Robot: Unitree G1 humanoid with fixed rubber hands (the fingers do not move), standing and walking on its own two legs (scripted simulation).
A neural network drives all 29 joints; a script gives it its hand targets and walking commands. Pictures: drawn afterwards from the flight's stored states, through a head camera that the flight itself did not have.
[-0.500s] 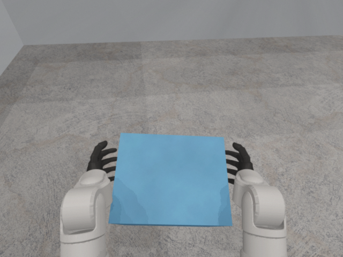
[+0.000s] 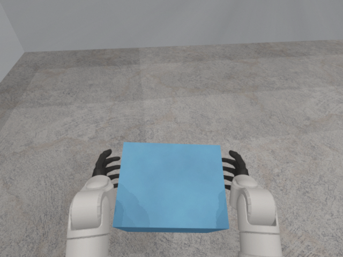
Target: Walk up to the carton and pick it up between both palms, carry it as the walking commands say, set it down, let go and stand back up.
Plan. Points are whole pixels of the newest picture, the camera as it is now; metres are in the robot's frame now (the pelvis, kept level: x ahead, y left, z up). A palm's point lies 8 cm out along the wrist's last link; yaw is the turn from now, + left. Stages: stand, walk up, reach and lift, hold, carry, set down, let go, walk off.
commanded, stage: carry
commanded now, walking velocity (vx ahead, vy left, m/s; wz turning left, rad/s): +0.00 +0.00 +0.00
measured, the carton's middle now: (169, 192) +0.29 +0.00 -0.02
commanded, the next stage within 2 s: hold in 1.02 s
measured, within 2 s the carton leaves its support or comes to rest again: neither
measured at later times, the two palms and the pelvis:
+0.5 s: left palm (101, 191) +0.25 +0.15 +0.07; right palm (243, 189) +0.25 -0.16 +0.07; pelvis -0.02 +0.00 +0.00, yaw +0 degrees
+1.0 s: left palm (97, 194) +0.24 +0.16 +0.07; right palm (240, 191) +0.24 -0.15 +0.07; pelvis -0.03 +0.00 +0.00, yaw +0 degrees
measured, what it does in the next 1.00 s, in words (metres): stands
